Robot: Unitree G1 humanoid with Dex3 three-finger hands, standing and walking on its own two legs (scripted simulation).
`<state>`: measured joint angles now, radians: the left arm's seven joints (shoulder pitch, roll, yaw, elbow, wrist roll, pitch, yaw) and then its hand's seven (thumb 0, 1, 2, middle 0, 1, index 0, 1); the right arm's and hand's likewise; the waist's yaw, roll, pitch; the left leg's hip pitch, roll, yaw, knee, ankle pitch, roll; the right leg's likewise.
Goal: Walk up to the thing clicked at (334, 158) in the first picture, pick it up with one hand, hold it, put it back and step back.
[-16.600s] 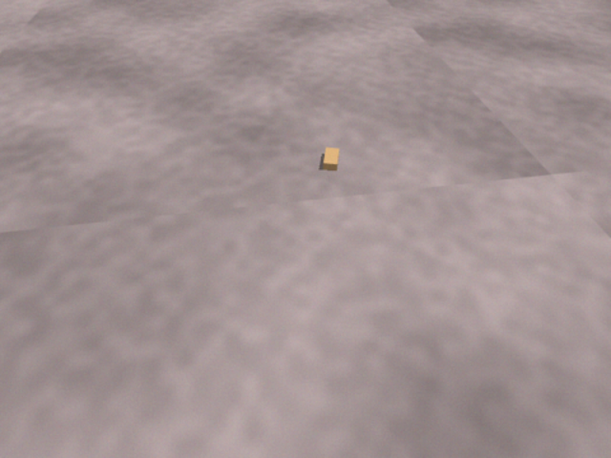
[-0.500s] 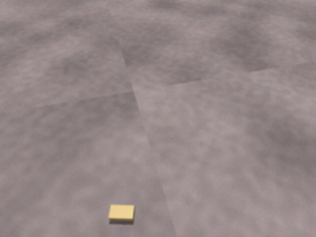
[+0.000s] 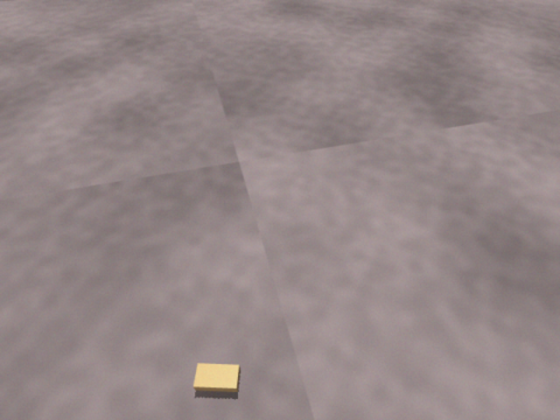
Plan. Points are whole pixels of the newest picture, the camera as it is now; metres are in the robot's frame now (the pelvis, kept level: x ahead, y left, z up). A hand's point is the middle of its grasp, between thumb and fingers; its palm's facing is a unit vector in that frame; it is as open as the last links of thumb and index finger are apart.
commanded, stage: stand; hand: left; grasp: from above
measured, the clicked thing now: (217, 377) +0.41 +0.22 -0.76
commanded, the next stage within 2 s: rise first in 0.10 s
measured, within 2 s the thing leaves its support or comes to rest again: neither
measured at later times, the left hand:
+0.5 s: hand out of the picture +0.14 +0.25 -0.17, palm faces -0.05 -0.93 -0.37, open 10.0 cm
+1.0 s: hand out of the picture +0.11 +0.26 -0.24, palm faces -0.20 -0.86 -0.47, open 14.1 cm
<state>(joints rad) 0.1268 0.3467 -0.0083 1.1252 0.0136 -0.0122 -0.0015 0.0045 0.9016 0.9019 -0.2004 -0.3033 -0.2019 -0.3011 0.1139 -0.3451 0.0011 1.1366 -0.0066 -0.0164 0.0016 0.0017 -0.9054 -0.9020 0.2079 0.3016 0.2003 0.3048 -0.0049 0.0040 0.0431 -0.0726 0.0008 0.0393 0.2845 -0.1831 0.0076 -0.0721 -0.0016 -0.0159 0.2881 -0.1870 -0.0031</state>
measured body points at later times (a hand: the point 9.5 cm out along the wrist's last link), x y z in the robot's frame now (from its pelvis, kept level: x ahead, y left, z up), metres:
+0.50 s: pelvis -0.01 +0.00 -0.03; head +0.05 +0.00 +0.42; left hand +0.14 +0.30 -0.15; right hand +0.08 -0.26 -0.15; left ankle -0.02 +0.11 -0.75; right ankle -0.02 -0.12 -0.75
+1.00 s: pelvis -0.02 +0.01 -0.11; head +0.09 +0.02 +0.33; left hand +0.12 +0.30 -0.21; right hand +0.17 -0.24 -0.19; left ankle -0.02 +0.11 -0.75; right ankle -0.02 -0.11 -0.75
